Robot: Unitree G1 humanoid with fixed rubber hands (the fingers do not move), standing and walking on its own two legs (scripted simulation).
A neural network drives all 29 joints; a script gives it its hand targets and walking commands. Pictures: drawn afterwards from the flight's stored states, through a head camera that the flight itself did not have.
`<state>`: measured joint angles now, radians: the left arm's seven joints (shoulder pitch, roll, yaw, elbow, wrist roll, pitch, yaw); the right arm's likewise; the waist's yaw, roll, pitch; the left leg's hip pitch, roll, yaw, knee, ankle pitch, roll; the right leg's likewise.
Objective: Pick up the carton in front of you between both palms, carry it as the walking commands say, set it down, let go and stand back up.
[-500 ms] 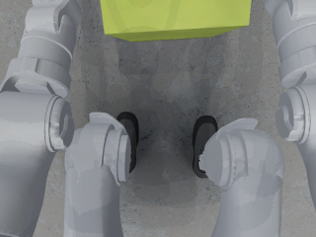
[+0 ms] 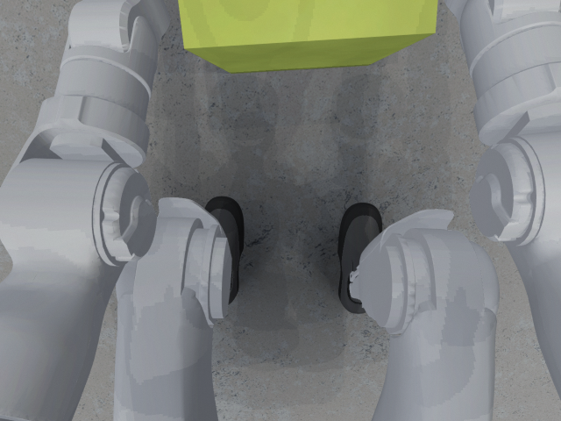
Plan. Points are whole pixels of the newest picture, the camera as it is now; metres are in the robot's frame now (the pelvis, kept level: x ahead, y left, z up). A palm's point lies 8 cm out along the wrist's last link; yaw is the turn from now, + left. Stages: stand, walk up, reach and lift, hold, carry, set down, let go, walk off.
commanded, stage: reach and lift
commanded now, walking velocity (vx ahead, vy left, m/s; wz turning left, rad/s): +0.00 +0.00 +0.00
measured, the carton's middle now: out of the picture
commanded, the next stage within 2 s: none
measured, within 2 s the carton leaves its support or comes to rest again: leaves its support in 0.20 s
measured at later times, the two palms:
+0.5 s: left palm out of the picture +0.52 +0.14 -0.02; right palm out of the picture +0.53 -0.16 -0.02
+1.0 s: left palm out of the picture +0.49 +0.14 +0.12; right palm out of the picture +0.49 -0.16 +0.12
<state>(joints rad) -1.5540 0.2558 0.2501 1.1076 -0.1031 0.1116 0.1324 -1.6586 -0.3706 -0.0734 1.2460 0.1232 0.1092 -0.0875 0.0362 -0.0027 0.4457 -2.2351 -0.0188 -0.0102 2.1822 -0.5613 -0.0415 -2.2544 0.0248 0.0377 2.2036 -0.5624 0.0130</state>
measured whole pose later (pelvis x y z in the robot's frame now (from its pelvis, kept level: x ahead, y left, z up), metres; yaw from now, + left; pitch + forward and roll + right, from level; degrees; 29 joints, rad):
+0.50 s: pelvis +0.01 +0.01 +0.05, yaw -2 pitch +43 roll +1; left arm -1.16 0.04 0.49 0.74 0.14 0.34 0.10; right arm -1.23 -0.12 -0.39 0.84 -0.14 0.35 -0.07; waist 0.02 0.00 -0.05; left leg -2.20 -0.06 -0.04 2.01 -0.56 -0.06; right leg -2.22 0.06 0.05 2.00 -0.53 0.04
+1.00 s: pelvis +0.02 +0.01 +0.16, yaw -2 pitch +42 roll +1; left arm -0.92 -0.06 0.48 0.57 0.21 0.43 0.05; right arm -0.97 0.01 -0.43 0.63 -0.22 0.42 -0.03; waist 0.02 0.00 -0.20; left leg -1.86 -0.05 -0.05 1.63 -0.49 -0.04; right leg -1.88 0.05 0.06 1.63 -0.47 0.03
